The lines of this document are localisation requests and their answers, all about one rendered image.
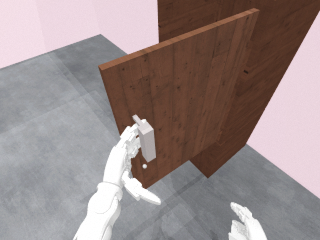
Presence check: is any handle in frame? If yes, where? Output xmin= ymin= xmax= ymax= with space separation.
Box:
xmin=132 ymin=115 xmax=156 ymax=162

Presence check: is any left robot forearm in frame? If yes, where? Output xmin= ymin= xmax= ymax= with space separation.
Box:
xmin=73 ymin=182 xmax=123 ymax=240

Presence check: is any right robot hand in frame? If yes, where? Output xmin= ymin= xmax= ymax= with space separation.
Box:
xmin=228 ymin=202 xmax=267 ymax=240

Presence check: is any left robot hand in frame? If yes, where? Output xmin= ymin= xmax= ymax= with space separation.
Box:
xmin=103 ymin=119 xmax=161 ymax=205

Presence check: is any cupboard door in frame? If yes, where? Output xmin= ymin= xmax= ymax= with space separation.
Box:
xmin=98 ymin=8 xmax=260 ymax=189

